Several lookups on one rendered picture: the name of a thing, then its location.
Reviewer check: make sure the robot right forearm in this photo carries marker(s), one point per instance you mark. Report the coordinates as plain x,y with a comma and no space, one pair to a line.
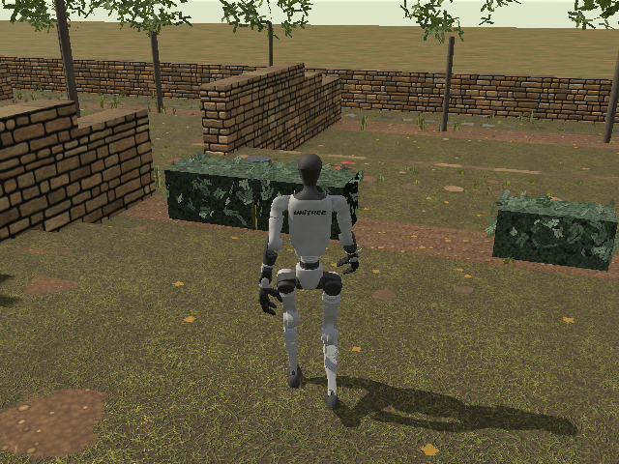
351,251

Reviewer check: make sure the right robot upper arm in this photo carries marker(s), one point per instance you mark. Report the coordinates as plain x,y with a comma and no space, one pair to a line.
339,204

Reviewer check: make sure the robot left thigh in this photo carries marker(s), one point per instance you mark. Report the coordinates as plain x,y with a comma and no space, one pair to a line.
286,283

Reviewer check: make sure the left robot shin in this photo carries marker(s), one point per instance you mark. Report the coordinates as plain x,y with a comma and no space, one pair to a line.
291,344

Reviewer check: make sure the left robot upper arm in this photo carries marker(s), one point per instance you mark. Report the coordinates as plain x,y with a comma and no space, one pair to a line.
279,205

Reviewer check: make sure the robot left hand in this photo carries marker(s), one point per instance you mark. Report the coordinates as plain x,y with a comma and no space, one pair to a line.
265,301

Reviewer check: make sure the robot right hand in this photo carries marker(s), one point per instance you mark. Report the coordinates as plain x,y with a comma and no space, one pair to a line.
354,265

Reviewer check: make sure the robot left forearm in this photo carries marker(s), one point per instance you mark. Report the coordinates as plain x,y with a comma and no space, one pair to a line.
268,265

